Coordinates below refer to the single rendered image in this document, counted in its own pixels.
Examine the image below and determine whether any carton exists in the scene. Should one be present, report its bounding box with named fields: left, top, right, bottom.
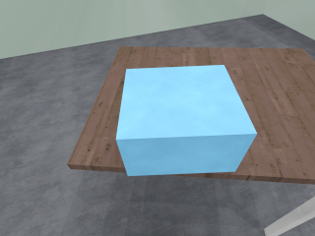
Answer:
left=115, top=65, right=257, bottom=176

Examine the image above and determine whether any table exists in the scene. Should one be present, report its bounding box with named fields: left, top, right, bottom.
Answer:
left=67, top=46, right=315, bottom=236

